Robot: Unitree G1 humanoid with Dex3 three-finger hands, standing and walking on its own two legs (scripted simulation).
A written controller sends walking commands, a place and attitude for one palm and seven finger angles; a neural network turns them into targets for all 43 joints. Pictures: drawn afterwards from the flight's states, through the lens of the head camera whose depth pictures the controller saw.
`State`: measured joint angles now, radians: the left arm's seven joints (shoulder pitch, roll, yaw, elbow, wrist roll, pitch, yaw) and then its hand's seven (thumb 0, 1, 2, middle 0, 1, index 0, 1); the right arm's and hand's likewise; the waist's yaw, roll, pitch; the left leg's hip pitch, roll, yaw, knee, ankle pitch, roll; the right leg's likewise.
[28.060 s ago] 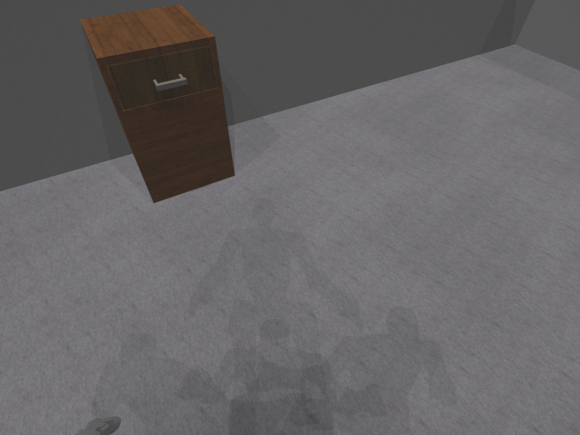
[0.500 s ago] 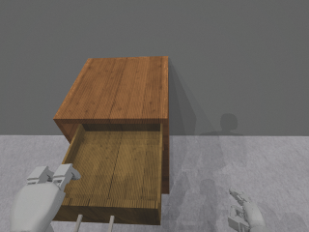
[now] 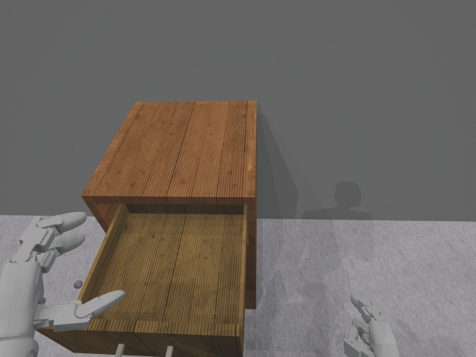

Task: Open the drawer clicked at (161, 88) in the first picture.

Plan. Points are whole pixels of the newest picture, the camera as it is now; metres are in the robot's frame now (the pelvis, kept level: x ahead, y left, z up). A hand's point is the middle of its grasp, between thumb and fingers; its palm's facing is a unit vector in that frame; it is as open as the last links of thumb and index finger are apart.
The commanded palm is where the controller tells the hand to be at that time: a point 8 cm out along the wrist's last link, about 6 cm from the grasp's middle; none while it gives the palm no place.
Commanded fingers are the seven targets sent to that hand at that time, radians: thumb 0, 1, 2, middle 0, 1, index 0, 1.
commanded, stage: draw the hand back to the body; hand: left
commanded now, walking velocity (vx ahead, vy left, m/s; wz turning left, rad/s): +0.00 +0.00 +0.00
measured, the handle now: out of the picture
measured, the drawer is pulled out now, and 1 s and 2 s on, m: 0.30 0.30 0.30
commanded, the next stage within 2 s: step back with the hand held close in 0.56 s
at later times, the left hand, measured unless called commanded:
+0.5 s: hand (68, 275) +0.17 +0.22 +0.16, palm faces +0.38 -0.84 -0.40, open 7.8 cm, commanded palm +0.12 +0.26 +0.18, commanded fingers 0.00 0.90 0.90 -0.20 -0.30 -0.20 -0.30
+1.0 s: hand (62, 290) +0.16 +0.23 +0.14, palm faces +0.24 -0.84 -0.49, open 7.4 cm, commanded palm +0.10 +0.28 +0.18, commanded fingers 0.00 0.90 0.90 -0.20 -0.30 -0.20 -0.30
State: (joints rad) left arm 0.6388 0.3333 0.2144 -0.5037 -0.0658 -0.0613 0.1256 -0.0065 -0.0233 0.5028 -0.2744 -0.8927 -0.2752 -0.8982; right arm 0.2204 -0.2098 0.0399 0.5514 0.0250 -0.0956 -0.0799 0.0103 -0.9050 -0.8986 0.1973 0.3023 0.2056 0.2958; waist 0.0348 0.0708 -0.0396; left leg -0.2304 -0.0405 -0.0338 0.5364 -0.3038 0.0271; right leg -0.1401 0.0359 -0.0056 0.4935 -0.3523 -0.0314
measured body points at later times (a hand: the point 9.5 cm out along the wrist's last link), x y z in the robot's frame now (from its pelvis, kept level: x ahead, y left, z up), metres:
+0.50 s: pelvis -0.01 -0.02 +0.01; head -0.02 -0.05 +0.46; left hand +0.15 +0.26 +0.19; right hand +0.19 -0.23 -0.07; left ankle -0.01 +0.10 -0.73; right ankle -0.06 -0.10 -0.73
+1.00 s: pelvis -0.03 +0.00 +0.01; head +0.01 +0.00 +0.46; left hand +0.14 +0.27 +0.17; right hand +0.15 -0.25 -0.08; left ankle -0.01 +0.10 -0.73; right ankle -0.06 -0.10 -0.73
